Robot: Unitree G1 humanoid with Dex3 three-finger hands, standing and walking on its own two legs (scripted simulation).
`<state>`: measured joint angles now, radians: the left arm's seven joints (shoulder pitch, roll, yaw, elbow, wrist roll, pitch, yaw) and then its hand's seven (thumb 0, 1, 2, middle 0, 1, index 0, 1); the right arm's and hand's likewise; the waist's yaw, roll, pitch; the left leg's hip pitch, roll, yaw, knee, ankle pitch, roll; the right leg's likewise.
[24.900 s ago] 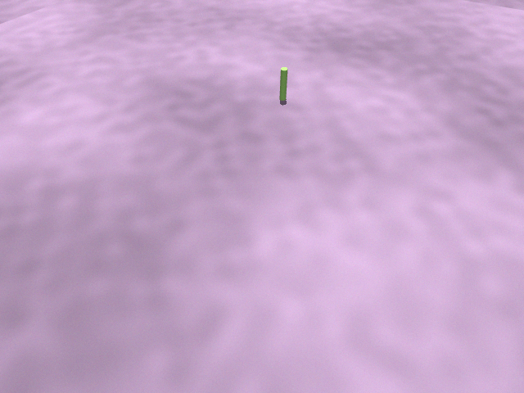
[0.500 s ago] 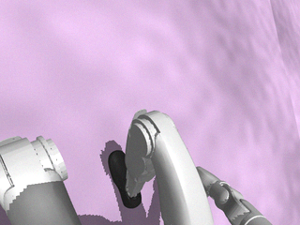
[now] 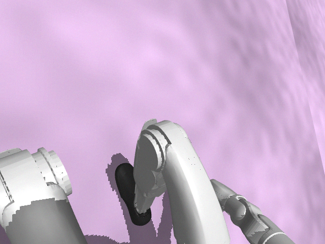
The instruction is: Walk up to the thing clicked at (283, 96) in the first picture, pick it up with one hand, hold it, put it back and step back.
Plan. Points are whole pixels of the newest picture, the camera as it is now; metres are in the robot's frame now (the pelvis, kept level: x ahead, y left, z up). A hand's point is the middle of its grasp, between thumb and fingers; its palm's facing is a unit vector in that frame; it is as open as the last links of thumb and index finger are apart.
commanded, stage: withdraw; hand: left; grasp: from the side
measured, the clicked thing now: out of the picture +0.46 +0.32 -0.19
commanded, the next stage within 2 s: rise in 0.38 s
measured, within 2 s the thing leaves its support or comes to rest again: neither
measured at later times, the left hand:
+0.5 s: hand out of the picture +0.44 +0.39 -0.07, palm faces +0.37 -0.93 -0.08, open 17.1 cm
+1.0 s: hand out of the picture +0.30 +0.39 +0.05, palm faces +0.35 -0.80 -0.48, open 17.3 cm
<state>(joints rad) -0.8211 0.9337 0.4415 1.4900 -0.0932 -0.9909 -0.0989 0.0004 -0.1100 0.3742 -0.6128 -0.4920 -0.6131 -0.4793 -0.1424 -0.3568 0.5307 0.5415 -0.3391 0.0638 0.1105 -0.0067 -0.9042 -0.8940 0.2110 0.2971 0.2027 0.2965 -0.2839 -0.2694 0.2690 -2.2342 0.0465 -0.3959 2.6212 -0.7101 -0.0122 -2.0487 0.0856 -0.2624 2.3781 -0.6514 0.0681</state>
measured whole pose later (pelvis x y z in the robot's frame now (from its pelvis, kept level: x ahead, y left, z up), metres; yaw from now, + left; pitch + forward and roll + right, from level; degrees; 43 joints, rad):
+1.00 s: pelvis +0.01 -0.02 +0.12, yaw +11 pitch +32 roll -6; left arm -0.32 0.60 0.38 0.63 0.05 -0.11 -0.03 -0.01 -0.52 0.08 -0.07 -0.06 -0.06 -0.06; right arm 0.09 -0.27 0.03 0.57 0.01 0.18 0.03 0.00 -0.90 -0.90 0.21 0.30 0.20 0.30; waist -0.05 0.01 -0.13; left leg -2.06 0.08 -0.10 2.14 -0.65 0.00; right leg -1.98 0.02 -0.06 2.08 -0.66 0.02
